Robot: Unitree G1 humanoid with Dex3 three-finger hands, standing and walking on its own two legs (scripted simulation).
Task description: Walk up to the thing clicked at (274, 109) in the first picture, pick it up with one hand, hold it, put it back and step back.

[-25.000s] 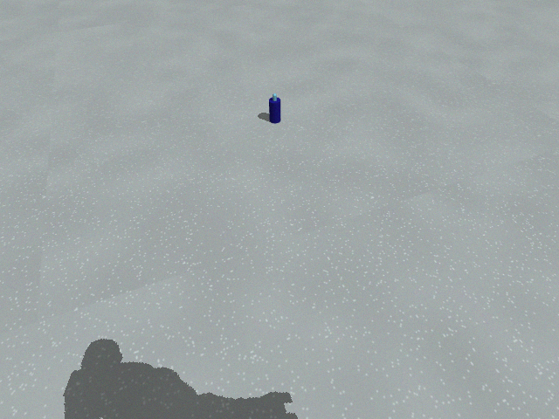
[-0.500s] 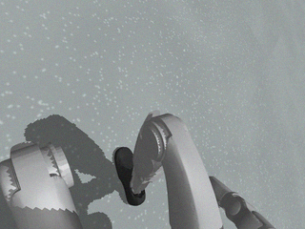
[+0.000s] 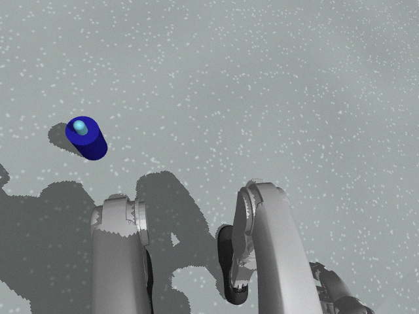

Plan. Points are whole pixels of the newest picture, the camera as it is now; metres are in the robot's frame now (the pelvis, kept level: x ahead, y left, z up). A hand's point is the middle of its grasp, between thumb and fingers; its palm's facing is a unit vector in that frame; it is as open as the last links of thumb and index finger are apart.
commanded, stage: home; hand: left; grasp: from the side
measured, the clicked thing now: (87, 137) +0.48 +0.25 -0.27
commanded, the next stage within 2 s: none
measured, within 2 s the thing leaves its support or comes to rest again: neither
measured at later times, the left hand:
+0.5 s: hand out of the picture +0.30 +0.29 +0.12, palm faces +0.24 -0.87 -0.44, open 17.4 cm
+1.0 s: hand out of the picture +0.25 +0.20 +0.30, palm faces +0.21 -0.92 -0.32, open 17.4 cm
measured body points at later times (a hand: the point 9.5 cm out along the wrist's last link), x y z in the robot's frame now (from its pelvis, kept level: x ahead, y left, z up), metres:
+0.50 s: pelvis +0.04 -0.02 +0.22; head +0.19 +0.02 +0.64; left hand +0.28 +0.33 +0.15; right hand +0.25 -0.25 +0.12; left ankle +0.08 +0.11 -0.33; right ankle +0.12 -0.14 -0.33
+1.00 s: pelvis +0.10 -0.01 +0.35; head +0.13 +0.00 +0.80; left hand +0.23 +0.24 +0.32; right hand +0.28 -0.22 +0.27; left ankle +0.08 +0.11 -0.33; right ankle +0.12 -0.14 -0.33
